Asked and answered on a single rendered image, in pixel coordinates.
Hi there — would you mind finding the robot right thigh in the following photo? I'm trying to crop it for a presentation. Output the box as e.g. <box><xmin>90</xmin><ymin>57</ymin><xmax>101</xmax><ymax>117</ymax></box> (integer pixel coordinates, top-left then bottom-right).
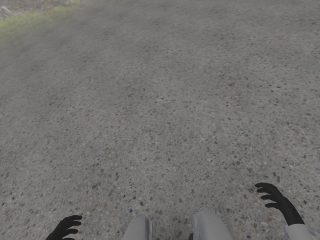
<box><xmin>192</xmin><ymin>210</ymin><xmax>235</xmax><ymax>240</ymax></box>

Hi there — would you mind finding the right robot forearm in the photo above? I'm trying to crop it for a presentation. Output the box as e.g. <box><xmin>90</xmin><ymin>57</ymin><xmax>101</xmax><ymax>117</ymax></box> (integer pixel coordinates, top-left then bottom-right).
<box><xmin>284</xmin><ymin>223</ymin><xmax>319</xmax><ymax>240</ymax></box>

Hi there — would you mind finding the right robot hand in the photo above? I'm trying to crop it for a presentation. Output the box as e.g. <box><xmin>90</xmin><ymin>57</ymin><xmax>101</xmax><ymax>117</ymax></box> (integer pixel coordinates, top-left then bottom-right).
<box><xmin>255</xmin><ymin>182</ymin><xmax>305</xmax><ymax>226</ymax></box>

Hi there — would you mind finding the left robot hand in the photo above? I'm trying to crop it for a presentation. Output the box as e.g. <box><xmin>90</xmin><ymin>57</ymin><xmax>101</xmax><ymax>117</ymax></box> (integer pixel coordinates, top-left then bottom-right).
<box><xmin>46</xmin><ymin>215</ymin><xmax>83</xmax><ymax>240</ymax></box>

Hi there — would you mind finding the robot left shin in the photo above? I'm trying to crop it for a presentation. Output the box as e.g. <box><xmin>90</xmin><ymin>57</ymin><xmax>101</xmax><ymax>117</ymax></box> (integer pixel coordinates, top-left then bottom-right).
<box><xmin>136</xmin><ymin>213</ymin><xmax>146</xmax><ymax>217</ymax></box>

